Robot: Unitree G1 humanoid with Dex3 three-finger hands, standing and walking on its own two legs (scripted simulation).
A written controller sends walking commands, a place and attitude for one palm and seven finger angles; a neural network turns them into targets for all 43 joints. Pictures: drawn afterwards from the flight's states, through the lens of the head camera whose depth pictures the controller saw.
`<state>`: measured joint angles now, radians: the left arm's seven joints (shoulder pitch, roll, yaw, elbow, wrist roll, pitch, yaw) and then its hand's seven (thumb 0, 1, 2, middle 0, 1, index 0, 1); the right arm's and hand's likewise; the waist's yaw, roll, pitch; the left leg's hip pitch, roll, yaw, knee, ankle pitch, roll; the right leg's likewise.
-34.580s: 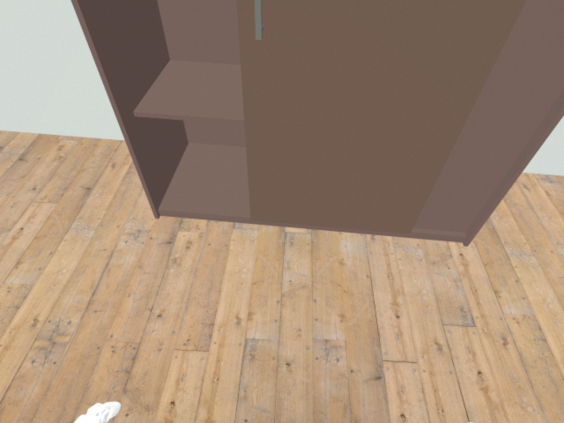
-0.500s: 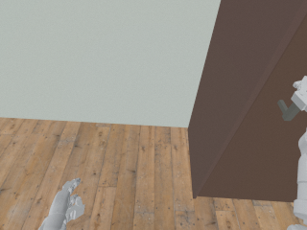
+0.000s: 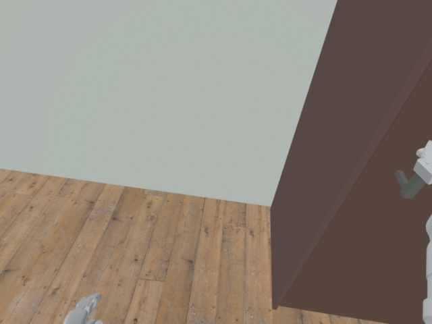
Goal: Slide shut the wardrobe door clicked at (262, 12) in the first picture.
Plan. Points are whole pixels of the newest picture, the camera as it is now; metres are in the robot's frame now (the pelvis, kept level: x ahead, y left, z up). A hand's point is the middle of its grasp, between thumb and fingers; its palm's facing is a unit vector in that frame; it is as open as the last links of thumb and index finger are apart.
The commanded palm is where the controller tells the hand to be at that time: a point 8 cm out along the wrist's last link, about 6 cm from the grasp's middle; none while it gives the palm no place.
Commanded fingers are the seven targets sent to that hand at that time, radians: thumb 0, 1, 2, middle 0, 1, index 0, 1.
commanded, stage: stop walking and hold the door there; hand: right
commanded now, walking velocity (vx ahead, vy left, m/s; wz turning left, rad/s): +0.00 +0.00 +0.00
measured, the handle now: out of the picture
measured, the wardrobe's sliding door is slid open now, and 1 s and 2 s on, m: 0.00 0.00 0.00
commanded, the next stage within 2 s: loosen the grip on the handle in 1.96 s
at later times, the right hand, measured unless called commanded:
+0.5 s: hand (426, 164) +0.35 -0.31 +0.20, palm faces +0.42 +0.89 -0.19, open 6.2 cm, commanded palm +0.31 -0.34 +0.19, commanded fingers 0.00 -0.90 -0.90 0.45 1.40 0.45 1.40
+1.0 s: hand (425, 165) +0.35 -0.31 +0.20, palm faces +0.35 +0.93 -0.14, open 6.0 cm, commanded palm +0.31 -0.34 +0.19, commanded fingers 0.00 -0.90 -0.90 0.45 1.40 0.45 1.40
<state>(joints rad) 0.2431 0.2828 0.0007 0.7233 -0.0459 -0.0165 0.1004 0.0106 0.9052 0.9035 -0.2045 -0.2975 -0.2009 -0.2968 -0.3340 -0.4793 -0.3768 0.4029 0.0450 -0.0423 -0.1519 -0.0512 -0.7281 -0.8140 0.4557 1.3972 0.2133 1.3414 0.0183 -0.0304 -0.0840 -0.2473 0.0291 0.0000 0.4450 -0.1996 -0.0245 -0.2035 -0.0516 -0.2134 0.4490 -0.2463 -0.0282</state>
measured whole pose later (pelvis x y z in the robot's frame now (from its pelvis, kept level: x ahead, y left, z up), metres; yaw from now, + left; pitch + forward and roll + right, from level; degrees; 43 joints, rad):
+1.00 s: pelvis -0.04 -0.09 +0.00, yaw +0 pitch -1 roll +0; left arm 0.21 0.28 0.00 0.69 -0.01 -0.01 0.09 0.01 0.90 0.90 -0.21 -0.30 -0.20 -0.30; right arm -0.46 -0.33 -0.21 0.40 0.07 -0.04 -0.15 -0.03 -0.80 -0.83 0.46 1.40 0.19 1.37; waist 0.00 -0.05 -0.04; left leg -0.20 0.01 0.03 0.44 -0.25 0.03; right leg -0.19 0.08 -0.27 0.32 -0.16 -0.03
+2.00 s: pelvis +0.00 -0.13 +0.00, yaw +2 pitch +1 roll +1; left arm 0.12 0.23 -0.03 0.64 -0.02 0.03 0.08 0.01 0.91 0.90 -0.20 -0.30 -0.20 -0.30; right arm -0.23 -0.27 -0.15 0.04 0.06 -0.08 -0.14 -0.04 -0.78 -0.85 0.46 1.40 0.21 1.37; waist -0.02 -0.03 -0.04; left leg -0.22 -0.01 -0.01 0.43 -0.22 -0.01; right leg -0.22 0.04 -0.07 0.44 -0.24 -0.06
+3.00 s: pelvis +0.00 -0.11 -0.01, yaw +0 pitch +4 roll +0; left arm 0.20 0.22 -0.03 0.62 -0.02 -0.08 0.07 0.01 0.90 0.90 -0.21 -0.30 -0.20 -0.30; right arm -0.28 -0.35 -0.29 0.20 0.14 -0.18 0.05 -0.01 0.55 -0.20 0.46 1.25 0.26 1.15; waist -0.03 -0.02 -0.08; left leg -0.36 -0.03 0.03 0.60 -0.31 0.03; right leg -0.36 0.02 -0.04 0.61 -0.33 -0.04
